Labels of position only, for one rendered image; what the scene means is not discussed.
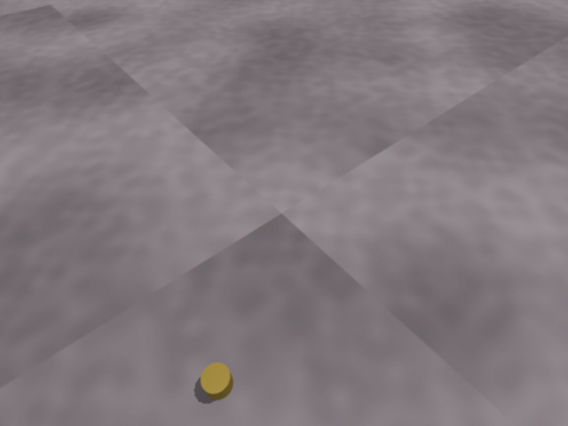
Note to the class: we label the tin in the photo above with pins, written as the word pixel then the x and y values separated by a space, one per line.
pixel 217 380

